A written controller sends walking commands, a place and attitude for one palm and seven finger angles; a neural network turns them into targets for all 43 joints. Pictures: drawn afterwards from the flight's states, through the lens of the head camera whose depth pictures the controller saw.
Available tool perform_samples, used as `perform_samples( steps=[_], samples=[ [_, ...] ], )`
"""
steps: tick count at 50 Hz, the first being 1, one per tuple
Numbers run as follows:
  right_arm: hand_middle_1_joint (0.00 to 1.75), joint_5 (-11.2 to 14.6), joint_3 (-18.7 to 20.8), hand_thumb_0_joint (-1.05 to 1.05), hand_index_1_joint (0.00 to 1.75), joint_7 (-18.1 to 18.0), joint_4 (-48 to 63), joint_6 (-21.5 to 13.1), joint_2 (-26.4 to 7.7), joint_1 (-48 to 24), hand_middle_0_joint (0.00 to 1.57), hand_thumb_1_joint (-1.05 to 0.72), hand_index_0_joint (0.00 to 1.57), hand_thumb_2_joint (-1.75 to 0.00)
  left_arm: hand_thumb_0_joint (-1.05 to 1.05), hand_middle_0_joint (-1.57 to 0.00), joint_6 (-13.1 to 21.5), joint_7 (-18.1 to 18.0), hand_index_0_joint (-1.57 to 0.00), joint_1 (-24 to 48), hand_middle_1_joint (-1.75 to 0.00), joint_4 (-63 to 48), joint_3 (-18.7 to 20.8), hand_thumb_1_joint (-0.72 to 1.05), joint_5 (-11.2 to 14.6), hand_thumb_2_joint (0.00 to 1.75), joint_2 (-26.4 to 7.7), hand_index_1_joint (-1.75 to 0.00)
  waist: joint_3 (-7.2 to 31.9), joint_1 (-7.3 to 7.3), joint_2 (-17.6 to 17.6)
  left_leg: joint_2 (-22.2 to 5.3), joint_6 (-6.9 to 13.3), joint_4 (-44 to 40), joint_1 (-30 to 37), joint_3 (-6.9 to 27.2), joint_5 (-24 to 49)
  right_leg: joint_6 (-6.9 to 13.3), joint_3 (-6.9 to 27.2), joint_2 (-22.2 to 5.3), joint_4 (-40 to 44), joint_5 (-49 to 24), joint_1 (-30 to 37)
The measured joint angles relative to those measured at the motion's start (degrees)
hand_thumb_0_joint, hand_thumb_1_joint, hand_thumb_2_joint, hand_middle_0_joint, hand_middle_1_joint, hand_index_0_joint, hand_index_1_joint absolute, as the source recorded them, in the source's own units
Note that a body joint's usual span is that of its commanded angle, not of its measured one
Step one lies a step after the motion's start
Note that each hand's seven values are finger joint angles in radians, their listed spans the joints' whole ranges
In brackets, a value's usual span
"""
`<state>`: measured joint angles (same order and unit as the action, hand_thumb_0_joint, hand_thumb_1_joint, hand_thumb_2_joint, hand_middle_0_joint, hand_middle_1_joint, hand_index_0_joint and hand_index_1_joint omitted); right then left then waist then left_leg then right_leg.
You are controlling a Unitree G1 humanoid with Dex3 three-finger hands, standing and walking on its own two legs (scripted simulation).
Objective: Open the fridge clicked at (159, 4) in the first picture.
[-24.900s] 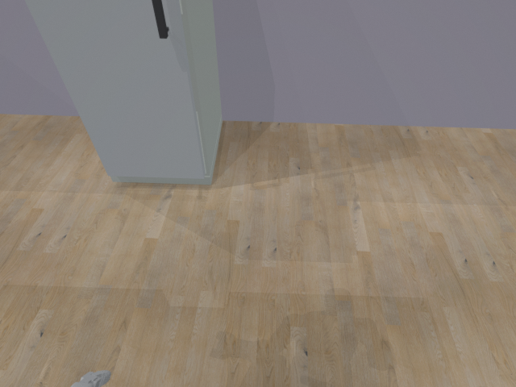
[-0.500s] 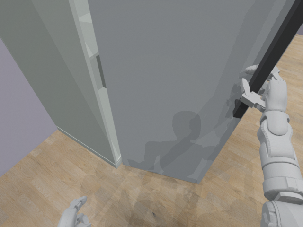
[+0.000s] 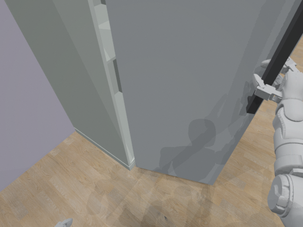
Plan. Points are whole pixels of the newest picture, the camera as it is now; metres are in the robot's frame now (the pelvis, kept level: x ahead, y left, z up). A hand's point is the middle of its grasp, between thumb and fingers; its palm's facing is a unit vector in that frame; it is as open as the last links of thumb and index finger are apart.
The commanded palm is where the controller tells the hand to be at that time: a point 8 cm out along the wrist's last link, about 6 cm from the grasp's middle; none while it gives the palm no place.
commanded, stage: loosen the grip on the handle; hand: right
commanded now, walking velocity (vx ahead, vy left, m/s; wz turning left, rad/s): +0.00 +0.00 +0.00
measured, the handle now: (285, 39) +0.50 -0.24 +0.27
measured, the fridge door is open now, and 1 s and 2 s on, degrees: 69 68 68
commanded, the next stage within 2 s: slip the hand off the handle in 0.42 s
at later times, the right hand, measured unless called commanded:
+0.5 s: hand (261, 91) +0.46 -0.23 +0.15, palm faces +0.24 +0.96 -0.16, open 14.4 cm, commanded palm +0.43 -0.28 +0.15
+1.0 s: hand (289, 98) +0.44 -0.29 +0.15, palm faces +0.28 +0.95 -0.17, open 14.7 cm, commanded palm +0.41 -0.34 +0.15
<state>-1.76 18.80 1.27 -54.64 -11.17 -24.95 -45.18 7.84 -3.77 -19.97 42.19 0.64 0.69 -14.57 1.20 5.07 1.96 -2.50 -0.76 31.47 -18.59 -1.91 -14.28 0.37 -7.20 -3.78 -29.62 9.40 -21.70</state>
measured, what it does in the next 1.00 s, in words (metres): shifts its weight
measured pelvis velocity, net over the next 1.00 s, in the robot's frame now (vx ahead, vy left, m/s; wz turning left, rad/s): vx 0.06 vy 0.01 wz -0.01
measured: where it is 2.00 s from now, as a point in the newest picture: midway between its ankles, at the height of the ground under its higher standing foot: outside the picture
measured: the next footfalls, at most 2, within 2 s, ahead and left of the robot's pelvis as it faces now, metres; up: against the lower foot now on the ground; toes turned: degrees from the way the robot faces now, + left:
none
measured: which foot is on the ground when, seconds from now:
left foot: down 0.00-1.00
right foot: down 0.00-1.00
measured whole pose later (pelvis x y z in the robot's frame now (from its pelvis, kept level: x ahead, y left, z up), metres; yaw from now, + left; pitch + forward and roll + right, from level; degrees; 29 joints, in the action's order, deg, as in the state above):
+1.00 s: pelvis +0.06 +0.01 -0.01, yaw +0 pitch +6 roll +1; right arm 6.2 26.0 13.0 -35.9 -9.4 -29.8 -27.2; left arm 3.4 -5.3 -17.6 39.0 0.2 2.0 -15.1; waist 3.7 0.6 -0.4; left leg -1.1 -0.4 35.6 -20.7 -3.1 -21.2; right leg -0.7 -3.0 -3.8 -37.3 17.6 -26.0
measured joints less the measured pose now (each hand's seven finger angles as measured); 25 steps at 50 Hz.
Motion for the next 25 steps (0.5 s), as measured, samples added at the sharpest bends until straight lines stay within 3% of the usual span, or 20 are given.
perform_samples(
  steps=[5,10,13,17,25],
  samples=[
    [1.39,0.4,-2.2,-0.03,1.36,-2.3,2.3,-2.6,-0.2,2.7,0.46,-0.16,0.37,-0.57,0.01,-0.20,0.9,0.9,-0.20,0.4,-0.30,-0.4,-0.1,0.90,0.2,0.90,-1.2,-0.30,-0.3,-1.13,-1.4,0.2,-0.3,2.0,-1.3,0.7,-1.1,0.3,1.3,0.9,-1.8,1.1,-1.0],
    [1.37,2.7,-2.9,-0.01,1.34,-0.8,5.5,-3.1,1.1,4.5,0.43,0.21,0.34,-0.38,0.01,-0.21,0.9,0.5,-0.20,1.1,-0.30,-0.1,-0.7,0.90,0.9,0.90,-0.7,-0.30,-0.2,-2.57,-1.1,0.4,-0.1,3.1,-1.9,0.6,-2.3,0.0,2.2,1.0,-2.8,2.3,-1.7],
    [1.33,2.5,-2.6,-0.01,1.32,-0.2,7.4,-2.3,1.1,5.9,0.41,0.35,0.34,-0.31,0.01,-0.21,0.8,0.0,-0.20,2.0,-0.30,-0.4,-1.0,0.90,1.0,0.90,-0.5,-0.30,-0.2,-2.81,-1.0,0.7,0.1,3.1,-1.8,0.3,-2.9,-0.3,2.6,0.7,-3.3,2.8,-1.9],
    [1.28,2.2,-1.5,-0.01,1.28,0.4,10.9,-0.9,0.4,8.2,0.38,0.46,0.33,-0.25,0.01,-0.21,0.5,-0.3,-0.20,3.2,-0.30,-1.4,-0.8,0.90,0.7,0.90,-0.3,-0.30,-0.2,-2.97,-1.3,1.0,0.3,2.8,-1.7,0.1,-3.6,-0.7,2.8,0.4,-3.8,3.9,-2.2],
    [1.22,5.6,-0.7,-0.01,1.19,2.7,21.7,1.8,2.7,15.6,0.36,0.54,0.28,-0.21,0.01,-0.20,-0.7,-0.2,-0.20,4.2,-0.30,-2.4,-0.2,0.91,1.0,0.90,-0.1,-0.30,1.1,-4.64,-2.1,1.1,0.3,1.7,0.2,-0.1,-5.1,-0.9,2.9,0.3,-3.7,6.0,-0.8]
  ],
)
